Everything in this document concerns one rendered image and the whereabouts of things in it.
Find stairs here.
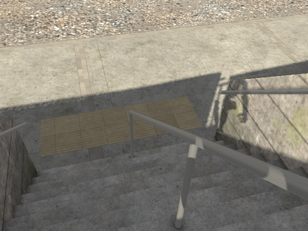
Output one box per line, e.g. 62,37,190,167
2,137,308,231

